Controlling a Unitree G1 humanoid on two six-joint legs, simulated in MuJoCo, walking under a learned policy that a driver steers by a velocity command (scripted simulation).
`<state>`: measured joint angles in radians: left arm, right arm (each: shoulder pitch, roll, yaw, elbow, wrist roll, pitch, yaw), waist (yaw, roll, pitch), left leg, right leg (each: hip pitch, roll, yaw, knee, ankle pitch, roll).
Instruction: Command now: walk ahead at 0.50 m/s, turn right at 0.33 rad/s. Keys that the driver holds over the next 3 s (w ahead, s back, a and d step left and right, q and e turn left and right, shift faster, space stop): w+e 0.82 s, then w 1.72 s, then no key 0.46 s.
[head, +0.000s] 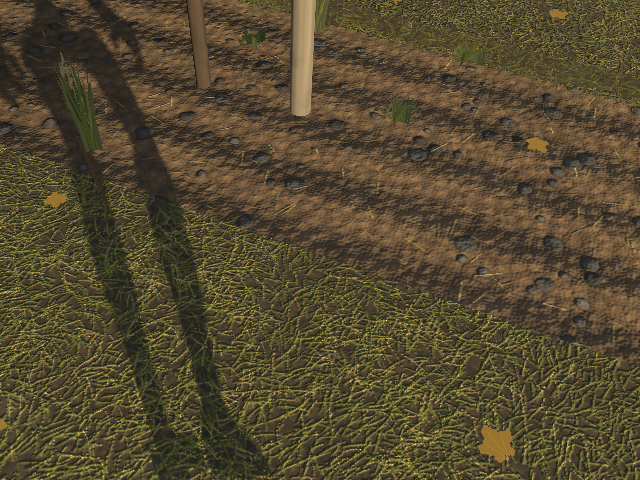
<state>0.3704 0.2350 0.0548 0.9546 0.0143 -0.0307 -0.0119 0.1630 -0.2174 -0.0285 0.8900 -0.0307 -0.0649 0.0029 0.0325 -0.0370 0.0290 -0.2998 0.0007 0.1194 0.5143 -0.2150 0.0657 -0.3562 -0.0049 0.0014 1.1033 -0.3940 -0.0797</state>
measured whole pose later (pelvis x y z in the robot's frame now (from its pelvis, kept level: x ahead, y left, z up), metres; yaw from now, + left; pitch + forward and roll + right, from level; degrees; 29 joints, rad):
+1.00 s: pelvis +0.52 -0.11 -0.09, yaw -33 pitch +2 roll -3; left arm 0.56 0.29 0.05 0.94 0.05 -0.07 0.05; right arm -0.01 -0.27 -0.06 0.72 -0.03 -0.08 0.04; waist 0.15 0.05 -0.02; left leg -0.46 0.04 -0.05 0.34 0.43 0.01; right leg 0.07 0.21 0.27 0.82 -0.83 -0.14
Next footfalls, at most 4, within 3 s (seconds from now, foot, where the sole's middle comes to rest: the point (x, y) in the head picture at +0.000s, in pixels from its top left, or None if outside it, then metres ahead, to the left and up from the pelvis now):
0.38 right None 0.25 -0.09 -0.77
1.04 left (363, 414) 0.72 -0.10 -0.93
1.52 right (463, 383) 0.82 -0.36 -0.93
2.04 left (445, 278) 1.16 -0.35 -0.93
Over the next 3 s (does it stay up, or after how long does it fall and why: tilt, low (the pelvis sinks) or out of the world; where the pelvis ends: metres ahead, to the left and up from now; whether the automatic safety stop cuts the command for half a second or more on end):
stays up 1.29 -0.58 -0.16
